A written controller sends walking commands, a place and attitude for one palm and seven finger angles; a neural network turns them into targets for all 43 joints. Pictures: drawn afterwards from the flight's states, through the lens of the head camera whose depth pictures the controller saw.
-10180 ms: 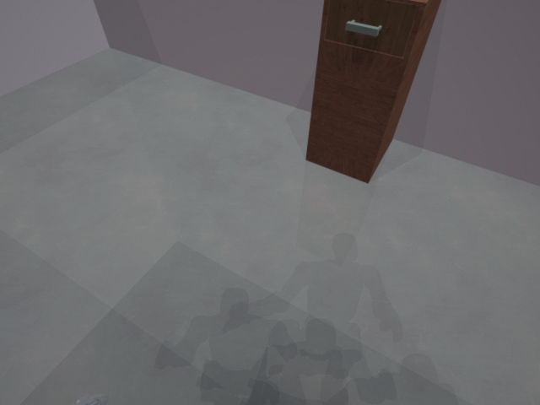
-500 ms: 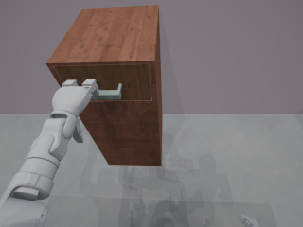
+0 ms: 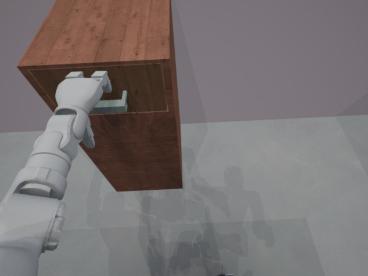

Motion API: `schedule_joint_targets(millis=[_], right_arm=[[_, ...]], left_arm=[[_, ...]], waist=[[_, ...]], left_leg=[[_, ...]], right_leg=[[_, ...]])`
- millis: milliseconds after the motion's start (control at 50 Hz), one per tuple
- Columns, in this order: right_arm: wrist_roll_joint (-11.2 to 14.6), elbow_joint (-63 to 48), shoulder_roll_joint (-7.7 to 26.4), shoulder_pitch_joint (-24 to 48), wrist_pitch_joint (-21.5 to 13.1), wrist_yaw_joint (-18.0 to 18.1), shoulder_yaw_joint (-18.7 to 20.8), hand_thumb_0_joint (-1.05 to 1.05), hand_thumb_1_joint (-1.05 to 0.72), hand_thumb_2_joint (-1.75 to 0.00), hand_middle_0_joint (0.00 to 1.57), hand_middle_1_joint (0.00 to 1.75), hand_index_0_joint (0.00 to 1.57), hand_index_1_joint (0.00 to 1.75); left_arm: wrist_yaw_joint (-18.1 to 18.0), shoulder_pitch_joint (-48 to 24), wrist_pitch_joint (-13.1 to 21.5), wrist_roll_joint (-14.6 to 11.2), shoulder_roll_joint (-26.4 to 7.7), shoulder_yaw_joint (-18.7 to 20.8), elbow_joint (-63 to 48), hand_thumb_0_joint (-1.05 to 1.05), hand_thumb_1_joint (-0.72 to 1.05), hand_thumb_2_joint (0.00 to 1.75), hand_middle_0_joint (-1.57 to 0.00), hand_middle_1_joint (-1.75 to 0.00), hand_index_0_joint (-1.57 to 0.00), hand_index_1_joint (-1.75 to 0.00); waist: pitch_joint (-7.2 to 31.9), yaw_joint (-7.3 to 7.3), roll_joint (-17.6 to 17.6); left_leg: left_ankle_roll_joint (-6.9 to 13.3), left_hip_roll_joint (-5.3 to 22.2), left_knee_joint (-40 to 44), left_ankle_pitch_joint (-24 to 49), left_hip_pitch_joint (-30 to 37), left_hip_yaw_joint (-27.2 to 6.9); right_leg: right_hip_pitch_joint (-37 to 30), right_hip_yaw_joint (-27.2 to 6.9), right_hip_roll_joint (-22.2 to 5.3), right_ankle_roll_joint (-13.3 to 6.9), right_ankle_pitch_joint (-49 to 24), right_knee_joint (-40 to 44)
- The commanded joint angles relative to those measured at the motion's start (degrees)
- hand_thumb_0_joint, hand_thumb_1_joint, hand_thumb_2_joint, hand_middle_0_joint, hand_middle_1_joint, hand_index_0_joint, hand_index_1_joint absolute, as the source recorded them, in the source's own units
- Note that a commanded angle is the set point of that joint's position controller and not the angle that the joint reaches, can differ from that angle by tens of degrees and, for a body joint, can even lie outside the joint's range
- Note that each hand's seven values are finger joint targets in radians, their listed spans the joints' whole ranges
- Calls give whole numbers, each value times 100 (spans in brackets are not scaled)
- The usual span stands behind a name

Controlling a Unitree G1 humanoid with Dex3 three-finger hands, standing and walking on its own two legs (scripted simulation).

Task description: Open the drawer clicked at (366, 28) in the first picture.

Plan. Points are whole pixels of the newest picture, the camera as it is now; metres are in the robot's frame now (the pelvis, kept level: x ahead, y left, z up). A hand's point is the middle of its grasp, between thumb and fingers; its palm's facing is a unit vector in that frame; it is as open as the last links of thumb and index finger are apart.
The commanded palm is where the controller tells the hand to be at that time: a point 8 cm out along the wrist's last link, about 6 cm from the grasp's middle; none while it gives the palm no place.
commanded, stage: move the hooked fingers above the handle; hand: left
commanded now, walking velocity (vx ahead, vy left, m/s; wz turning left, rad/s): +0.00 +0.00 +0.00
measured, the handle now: (104, 100) +0.56 +0.22 +0.01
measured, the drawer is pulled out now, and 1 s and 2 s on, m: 0.00 0.00 0.00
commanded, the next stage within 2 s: lower the fingers behind the handle in 0.86 s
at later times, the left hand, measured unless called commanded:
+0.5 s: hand (91, 105) +0.49 +0.22 +0.07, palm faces -0.02 +0.00 -1.00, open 13.8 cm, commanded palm +0.47 +0.23 +0.13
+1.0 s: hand (92, 104) +0.49 +0.22 +0.07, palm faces -0.02 +0.01 -1.00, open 13.8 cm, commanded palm +0.47 +0.23 +0.13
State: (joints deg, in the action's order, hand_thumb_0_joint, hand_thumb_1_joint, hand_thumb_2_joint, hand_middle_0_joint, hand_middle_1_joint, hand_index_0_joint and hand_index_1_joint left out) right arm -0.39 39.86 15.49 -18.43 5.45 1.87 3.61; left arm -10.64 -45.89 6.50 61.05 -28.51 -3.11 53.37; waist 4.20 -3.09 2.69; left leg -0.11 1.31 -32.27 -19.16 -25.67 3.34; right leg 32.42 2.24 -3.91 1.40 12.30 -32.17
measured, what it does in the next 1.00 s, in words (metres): stands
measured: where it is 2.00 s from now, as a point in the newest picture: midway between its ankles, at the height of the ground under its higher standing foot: outside the picture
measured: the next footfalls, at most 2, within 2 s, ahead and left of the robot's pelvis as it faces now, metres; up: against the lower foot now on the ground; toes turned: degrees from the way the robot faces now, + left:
none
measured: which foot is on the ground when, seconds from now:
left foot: down 0.00-1.00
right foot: down 0.00-1.00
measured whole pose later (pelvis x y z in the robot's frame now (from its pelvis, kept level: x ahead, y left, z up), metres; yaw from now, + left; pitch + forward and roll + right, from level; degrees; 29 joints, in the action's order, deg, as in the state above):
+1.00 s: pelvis +0.01 +0.00 +0.00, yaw +0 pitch +15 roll +0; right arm -0.7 39.6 15.6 -18.9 5.9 1.5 3.5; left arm -12.1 -47.3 5.0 61.9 -28.9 -1.2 55.8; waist 5.6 -3.9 3.3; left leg -0.3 2.0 -33.7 -20.5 -28.0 3.4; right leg 34.7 2.1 -3.2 1.4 13.2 -33.0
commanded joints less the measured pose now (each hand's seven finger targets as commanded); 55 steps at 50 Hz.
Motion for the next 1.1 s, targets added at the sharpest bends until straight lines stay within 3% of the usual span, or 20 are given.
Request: schedule_joint_targets(millis=[0,60,140,200,260,300,320,380,420,440,620,660,780,860,900,940,960,980,1000,1080], right_arm=[[-24,-365,859,-481,-108,18,281,0,-90,-90,20,30,20,30],[-26,-361,843,-548,-88,-10,279,0,-90,-90,20,30,20,30],[-10,-335,910,-639,-73,-12,278,0,-90,-90,20,30,20,30],[-29,-381,930,-669,-55,5,300,0,-90,-90,20,30,20,30],[-12,-403,882,-694,-68,12,329,0,-90,-90,20,30,20,30],[-28,-400,871,-718,-57,-4,357,0,-90,-90,20,30,20,30],[-30,-356,891,-739,-49,-1,344,0,-90,-90,20,30,20,30],[-26,-338,865,-690,-47,-19,337,0,-90,-90,20,30,20,30],[-39,-295,859,-712,-47,-34,335,0,-90,-90,20,30,20,30],[-36,-291,835,-687,-53,-49,340,0,-90,-90,20,30,20,30],[-10,-347,850,-552,-36,-26,256,0,-90,-90,20,30,20,30],[-2,-382,873,-530,-38,3,226,0,-90,-90,20,30,20,30],[-9,-452,838,-546,-57,36,237,0,-90,-90,20,30,20,30],[-28,-441,845,-560,-62,38,260,0,-90,-90,20,30,20,30],[-41,-447,826,-568,-62,10,284,0,-90,-90,20,30,20,30],[-27,-412,823,-558,-55,-12,294,0,-90,-90,20,30,20,30],[-21,-380,843,-567,-56,-10,298,0,-90,-90,20,30,20,30],[-7,-384,850,-554,-52,-12,285,0,-90,-90,20,30,20,30],[1,-348,872,-576,-55,0,296,0,-90,-90,20,30,20,30],[-13,-351,843,-604,-72,27,315,0,-90,-90,20,30,20,30]], left_arm=[[-415,-2740,-50,8,-1832,845,-751,0,-50,30,-30,-120,-30,-120],[-464,-2797,-145,79,-1856,789,-693,0,-50,30,-30,-120,-30,-120],[-412,-2880,-235,73,-1879,732,-449,0,-50,30,-30,-120,-30,-120],[-315,-2687,-143,41,-2059,910,-533,0,-50,30,-30,-120,-30,-120],[-287,-2773,-19,51,-1749,656,-821,0,-50,30,-30,-120,-30,-120],[-291,-2721,55,-7,-1578,599,-929,0,-50,30,-30,-120,-30,-120],[-323,-2751,63,-10,-1763,727,-918,0,-50,30,-30,-120,-30,-120],[-423,-2867,15,12,-1620,619,-953,0,-50,30,-30,-120,-30,-120],[-502,-3092,-21,50,-1637,603,-1073,0,-50,30,-30,-120,-30,-120],[-523,-3142,-73,43,-1376,400,-1045,0,-50,30,-30,-120,-30,-120],[-396,-3079,-386,18,-1267,293,-560,0,-50,30,-30,-120,-30,-120],[-343,-2915,-381,28,-1529,501,-491,0,-50,30,-30,-120,-30,-120],[-313,-2938,-211,62,-1494,471,-660,0,-50,30,-30,-120,-30,-120],[-381,-2890,-107,59,-1835,774,-873,0,-50,30,-30,-120,-30,-120],[-408,-2836,-91,43,-1700,726,-1018,0,-50,30,-30,-120,-30,-120],[-415,-2748,-149,28,-1513,559,-920,0,-50,30,-30,-120,-30,-120],[-422,-2644,-181,35,-1574,637,-791,0,-50,30,-30,-120,-30,-120],[-399,-2608,-241,6,-1340,417,-628,0,-50,30,-30,-120,-30,-120],[-389,-2665,-221,7,-1469,538,-620,0,-50,30,-30,-120,-30,-120],[-370,-2816,-101,51,-1303,351,-788,0,-50,30,-30,-120,-30,-120]], waist=[[2362,-32,-315],[2564,-16,-62],[2440,-139,-225],[2718,-65,-286],[2597,-97,27],[2679,-154,-87],[2592,-129,-7],[2477,-144,128],[2686,-163,223],[2580,-226,315],[2379,-237,-136],[2353,-158,-253],[2401,-184,-210],[2639,-83,-67],[2795,-72,-83],[2592,-118,-9],[2503,-103,-139],[2308,-179,-205],[2322,-202,-374],[2452,-206,-20]], left_leg=[[198,-291,177,2340,213,-45],[181,-282,119,2549,159,-6],[204,-251,95,2426,43,-4],[229,-254,63,2491,59,17],[210,-211,65,2593,267,-22],[217,-200,12,2757,431,-50],[206,-189,26,2740,392,-63],[181,-194,35,2732,456,-89],[158,-184,-7,2960,598,-141],[139,-170,-15,3007,703,-159],[181,-217,95,2576,426,-100],[196,-227,123,2468,316,-68],[202,-239,73,2451,318,-48],[201,-257,19,2679,313,-26],[204,-250,-19,2993,393,-35],[191,-247,13,2812,391,-24],[192,-241,28,2725,315,-32],[202,-258,49,2495,255,-6],[213,-245,56,2466,207,-10],[205,-268,24,2400,342,-34]], right_leg=[[-1875,-22,456,-321,-1822,-57],[-1911,-32,449,-315,-2059,-161],[-1789,-35,468,-290,-1986,-135],[-2009,-74,467,-285,-2096,-142],[-1692,-33,487,-300,-1930,-129],[-1655,-18,505,-293,-1945,-93],[-1610,-15,498,-291,-1923,-114],[-1449,21,510,-308,-1793,-115],[-1444,28,507,-306,-1842,-153],[-1290,55,513,-307,-1784,-133],[-1547,52,485,-291,-1819,-63],[-1669,40,477,-288,-1844,-75],[-1657,16,476,-281,-1886,-102],[-1847,-16,463,-282,-2135,-179],[-1933,-12,465,-281,-2325,-184],[-1786,13,478,-274,-2188,-144],[-1759,26,484,-276,-2104,-145],[-1666,23,492,-271,-1991,-82],[-1745,11,478,-268,-2004,-59],[-1575,-7,483,-291,-1856,-96]])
